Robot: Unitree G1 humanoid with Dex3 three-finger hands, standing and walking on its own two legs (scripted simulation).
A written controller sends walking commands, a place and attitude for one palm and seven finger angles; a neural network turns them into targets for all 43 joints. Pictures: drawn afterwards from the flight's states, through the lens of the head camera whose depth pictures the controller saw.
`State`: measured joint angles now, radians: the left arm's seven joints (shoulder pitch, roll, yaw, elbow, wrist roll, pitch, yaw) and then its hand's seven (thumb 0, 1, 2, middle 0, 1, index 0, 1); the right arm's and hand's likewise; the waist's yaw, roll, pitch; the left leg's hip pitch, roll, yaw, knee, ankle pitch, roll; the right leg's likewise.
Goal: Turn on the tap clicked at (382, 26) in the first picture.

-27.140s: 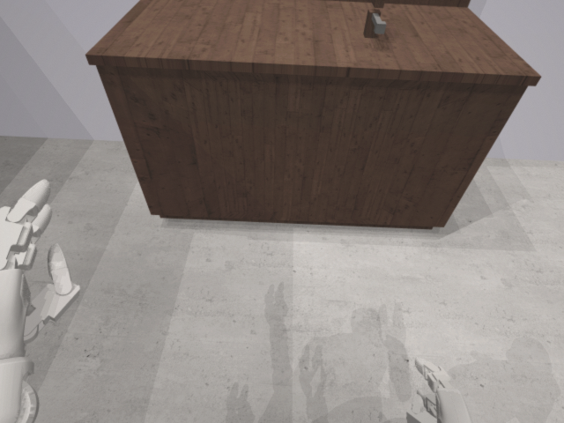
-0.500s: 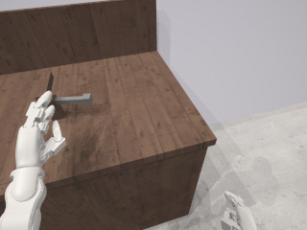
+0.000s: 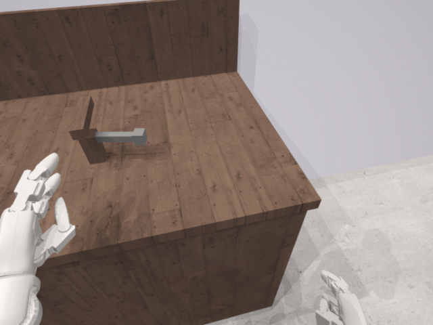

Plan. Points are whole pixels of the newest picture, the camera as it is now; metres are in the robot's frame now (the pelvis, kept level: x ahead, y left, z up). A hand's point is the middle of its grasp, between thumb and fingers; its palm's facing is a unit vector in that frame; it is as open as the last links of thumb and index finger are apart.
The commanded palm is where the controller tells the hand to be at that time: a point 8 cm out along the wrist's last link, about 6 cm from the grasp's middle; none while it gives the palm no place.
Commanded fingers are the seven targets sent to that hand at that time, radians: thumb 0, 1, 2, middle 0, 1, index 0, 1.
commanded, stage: draw the hand back beside the body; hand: left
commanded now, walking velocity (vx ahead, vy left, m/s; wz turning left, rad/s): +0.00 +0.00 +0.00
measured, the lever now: (139, 136) +0.47 +0.24 +0.10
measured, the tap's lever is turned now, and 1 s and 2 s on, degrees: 76 76 76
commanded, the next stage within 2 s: step back with the hand held close in 0.16 s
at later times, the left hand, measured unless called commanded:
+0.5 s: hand (70, 224) +0.20 +0.24 +0.16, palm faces +0.36 -0.84 -0.40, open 7.4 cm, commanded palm +0.15 +0.28 +0.17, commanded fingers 0.00 0.90 0.90 -0.20 -0.30 -0.20 -0.30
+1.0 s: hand (42, 266) +0.14 +0.25 +0.15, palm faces +0.37 -0.83 -0.42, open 7.4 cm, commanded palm +0.09 +0.30 +0.17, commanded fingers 0.00 0.90 0.90 -0.20 -0.30 -0.20 -0.30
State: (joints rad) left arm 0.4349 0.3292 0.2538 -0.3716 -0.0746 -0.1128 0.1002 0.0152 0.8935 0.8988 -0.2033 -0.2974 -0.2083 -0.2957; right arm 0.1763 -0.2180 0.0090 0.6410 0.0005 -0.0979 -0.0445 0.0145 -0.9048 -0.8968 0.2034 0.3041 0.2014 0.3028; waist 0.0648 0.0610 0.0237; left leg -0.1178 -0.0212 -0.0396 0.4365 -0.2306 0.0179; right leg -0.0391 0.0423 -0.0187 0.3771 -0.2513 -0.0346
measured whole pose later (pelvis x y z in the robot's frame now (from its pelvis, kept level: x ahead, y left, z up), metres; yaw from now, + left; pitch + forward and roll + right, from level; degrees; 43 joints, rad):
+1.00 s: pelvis -0.07 +0.02 -0.01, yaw +0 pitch +1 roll -2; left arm 0.49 0.37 0.32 -0.52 -0.05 -0.14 0.15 0.01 0.89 0.90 -0.21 -0.30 -0.21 -0.30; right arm 0.18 -0.21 0.01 0.57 0.01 -0.05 -0.08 0.01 -0.90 -0.90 0.20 0.30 0.20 0.30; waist 0.01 0.05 0.03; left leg -0.43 -0.02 -0.02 0.60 -0.23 0.03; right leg -0.35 0.03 -0.03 0.53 -0.20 -0.02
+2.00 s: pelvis -0.26 -0.04 -0.01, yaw +1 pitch -2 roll +1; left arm 0.50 0.36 0.34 -0.54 -0.05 -0.11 0.14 0.01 0.89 0.90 -0.21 -0.30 -0.21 -0.30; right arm 0.20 -0.20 -0.01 0.66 0.02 -0.07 -0.05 0.01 -0.90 -0.90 0.21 0.30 0.20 0.30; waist -0.02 0.00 0.06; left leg -0.48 0.00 -0.01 1.04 -0.38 0.00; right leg -0.33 0.00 -0.03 0.58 -0.21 -0.04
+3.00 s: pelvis -0.30 -0.05 +0.00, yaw +6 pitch -2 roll +0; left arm 0.47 0.36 0.33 -0.48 -0.05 -0.14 0.16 0.01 0.89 0.90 -0.21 -0.30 -0.21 -0.30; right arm 0.20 -0.21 0.00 0.63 0.01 -0.10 -0.07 0.02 -0.91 -0.90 0.20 0.30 0.20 0.30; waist 0.00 0.01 0.05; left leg -0.22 0.01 0.00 0.49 -0.23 0.00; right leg -0.22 0.04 -0.02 0.46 -0.20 -0.03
